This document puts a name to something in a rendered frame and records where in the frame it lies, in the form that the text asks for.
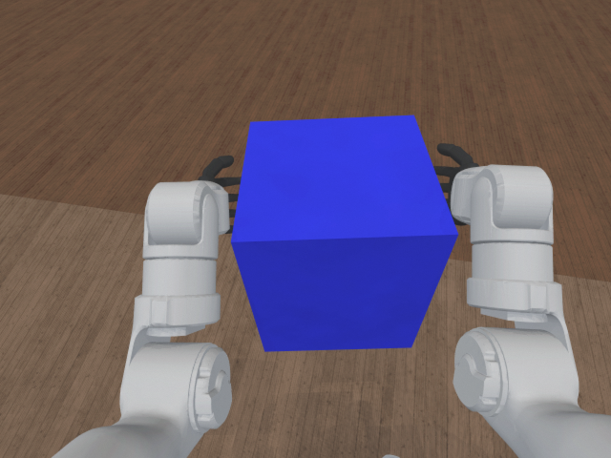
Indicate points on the carton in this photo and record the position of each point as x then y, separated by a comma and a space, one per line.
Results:
341, 233

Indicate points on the right robot hand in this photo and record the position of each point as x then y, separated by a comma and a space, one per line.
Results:
463, 159

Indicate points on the right robot forearm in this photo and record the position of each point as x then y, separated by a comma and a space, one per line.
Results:
510, 210

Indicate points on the left robot forearm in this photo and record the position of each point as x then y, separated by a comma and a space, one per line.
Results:
182, 224

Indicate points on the robot right upper arm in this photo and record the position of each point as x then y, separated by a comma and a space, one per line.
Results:
524, 383

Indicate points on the left robot hand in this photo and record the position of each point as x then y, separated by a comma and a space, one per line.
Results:
212, 170

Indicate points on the robot left upper arm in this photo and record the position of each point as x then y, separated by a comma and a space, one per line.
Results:
172, 394

